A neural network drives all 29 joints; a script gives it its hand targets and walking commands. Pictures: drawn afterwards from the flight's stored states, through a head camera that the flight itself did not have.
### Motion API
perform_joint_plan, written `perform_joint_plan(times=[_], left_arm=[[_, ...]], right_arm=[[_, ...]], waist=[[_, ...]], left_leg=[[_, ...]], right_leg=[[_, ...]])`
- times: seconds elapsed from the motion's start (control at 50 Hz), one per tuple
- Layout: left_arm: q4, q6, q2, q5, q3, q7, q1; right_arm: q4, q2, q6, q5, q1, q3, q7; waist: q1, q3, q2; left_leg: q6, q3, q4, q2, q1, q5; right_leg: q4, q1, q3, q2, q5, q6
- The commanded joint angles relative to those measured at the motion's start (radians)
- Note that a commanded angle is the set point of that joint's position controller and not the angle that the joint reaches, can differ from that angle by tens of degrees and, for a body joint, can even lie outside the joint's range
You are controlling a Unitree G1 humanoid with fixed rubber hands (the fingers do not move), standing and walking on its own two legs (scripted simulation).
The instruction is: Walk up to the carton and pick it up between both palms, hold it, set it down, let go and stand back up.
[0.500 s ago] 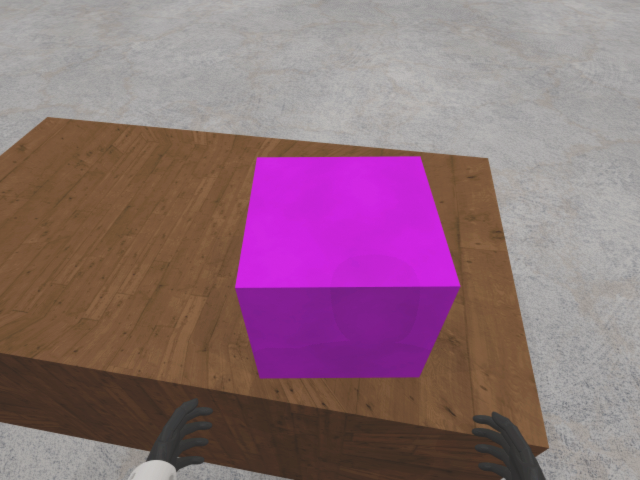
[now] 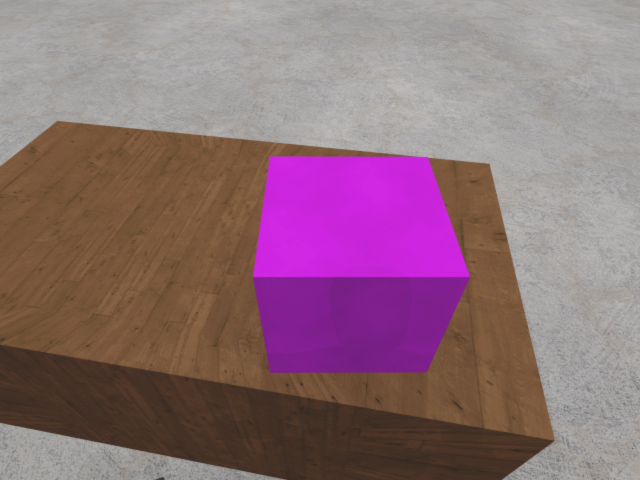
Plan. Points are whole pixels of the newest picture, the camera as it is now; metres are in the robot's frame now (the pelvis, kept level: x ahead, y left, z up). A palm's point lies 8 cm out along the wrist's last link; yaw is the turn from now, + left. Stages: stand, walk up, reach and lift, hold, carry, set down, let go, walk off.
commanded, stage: stand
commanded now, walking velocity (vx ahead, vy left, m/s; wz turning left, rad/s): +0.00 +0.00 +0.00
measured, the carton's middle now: (348, 265) +0.48 -0.02 -0.05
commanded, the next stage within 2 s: none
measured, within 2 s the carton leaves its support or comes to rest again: neither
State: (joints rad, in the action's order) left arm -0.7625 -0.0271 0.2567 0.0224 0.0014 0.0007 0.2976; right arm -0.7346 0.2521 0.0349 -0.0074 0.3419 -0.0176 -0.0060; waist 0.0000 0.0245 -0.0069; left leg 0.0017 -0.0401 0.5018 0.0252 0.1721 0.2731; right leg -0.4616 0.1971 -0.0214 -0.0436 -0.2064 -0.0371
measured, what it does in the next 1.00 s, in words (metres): stands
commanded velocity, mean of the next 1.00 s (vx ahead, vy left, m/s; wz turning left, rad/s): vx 0.00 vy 0.00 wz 0.00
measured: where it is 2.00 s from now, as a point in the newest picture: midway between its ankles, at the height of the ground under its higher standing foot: outside the picture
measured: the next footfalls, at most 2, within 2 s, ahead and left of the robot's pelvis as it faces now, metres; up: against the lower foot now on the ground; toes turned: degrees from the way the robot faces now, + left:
none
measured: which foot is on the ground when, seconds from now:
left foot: down 0.00-1.00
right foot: down 0.00-1.00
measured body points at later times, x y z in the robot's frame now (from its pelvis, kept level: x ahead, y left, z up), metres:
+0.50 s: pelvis -0.02 +0.01 +0.00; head -0.02 +0.02 +0.45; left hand +0.04 +0.27 -0.14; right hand +0.06 -0.25 -0.12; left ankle +0.00 +0.11 -0.74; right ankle +0.03 -0.14 -0.74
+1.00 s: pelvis +0.00 +0.01 +0.00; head -0.01 +0.01 +0.45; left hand +0.05 +0.26 -0.14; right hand +0.06 -0.25 -0.13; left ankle +0.00 +0.11 -0.74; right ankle +0.03 -0.14 -0.74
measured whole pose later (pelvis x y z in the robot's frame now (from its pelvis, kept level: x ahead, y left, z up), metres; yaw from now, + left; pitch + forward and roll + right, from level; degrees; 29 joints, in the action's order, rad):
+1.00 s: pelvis +0.00 +0.01 +0.00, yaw +0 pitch -3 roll +0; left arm -0.84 -0.02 0.25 0.01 -0.02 -0.01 0.33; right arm -0.78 0.25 0.02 0.00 0.35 0.00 0.01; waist 0.00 0.03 0.00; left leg 0.01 -0.05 0.53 0.01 0.20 0.28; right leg -0.51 0.24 -0.01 -0.06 -0.22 -0.05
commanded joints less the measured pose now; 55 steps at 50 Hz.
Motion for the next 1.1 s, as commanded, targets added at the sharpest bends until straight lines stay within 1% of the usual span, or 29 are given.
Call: perform_joint_plan(times=[0.0,0.16,0.32,0.48,0.82,1.06,1.08], left_arm=[[0.063,-0.018,0.134,-0.002,0.029,-0.005,0.007],[0.039,-0.011,0.130,-0.001,0.021,-0.006,0.039],[0.021,-0.011,0.129,0.000,0.019,-0.007,0.064],[0.006,-0.008,0.129,-0.002,0.017,-0.010,0.085],[-0.021,-0.003,0.128,-0.007,0.015,-0.017,0.086],[-0.042,0.000,0.126,-0.010,0.014,-0.021,0.075],[-0.047,0.001,0.118,-0.009,0.011,-0.023,0.061]], right_arm=[[0.080,0.155,0.019,0.002,0.008,-0.034,0.005],[0.075,0.159,0.010,0.003,0.022,-0.029,0.006],[0.070,0.159,0.006,0.003,0.027,-0.026,0.007],[0.058,0.154,0.001,0.003,0.033,-0.023,0.009],[0.023,0.141,-0.002,0.004,0.046,-0.017,0.015],[-0.002,0.135,-0.004,0.005,0.053,-0.016,0.019],[-0.009,0.137,-0.005,0.011,0.052,-0.009,0.020]], waist=[[-0.006,0.029,0.024],[-0.005,0.075,0.027],[-0.003,0.071,0.027],[-0.001,0.066,0.019],[-0.001,0.052,0.004],[-0.001,0.049,0.005],[0.004,0.039,0.020]], left_leg=[[0.021,0.106,-0.159,0.069,0.121,0.013],[0.025,0.130,-0.193,0.072,0.181,0.136],[0.028,0.139,-0.194,0.072,0.183,0.162],[0.028,0.133,-0.180,0.068,0.168,0.132],[0.023,0.112,-0.147,0.063,0.124,0.011],[0.021,0.105,-0.144,0.065,0.103,-0.033],[0.025,0.113,-0.148,0.067,0.087,-0.041]], right_leg=[[0.067,-0.021,0.073,-0.047,0.029,0.031],[0.052,0.007,0.067,-0.040,-0.030,0.024],[0.043,0.022,0.066,-0.039,-0.043,0.023],[0.042,0.035,0.070,-0.043,-0.038,0.025],[0.046,0.035,0.077,-0.055,0.010,0.033],[0.052,0.028,0.076,-0.058,0.034,0.036],[0.052,0.035,0.088,-0.052,0.039,0.043]])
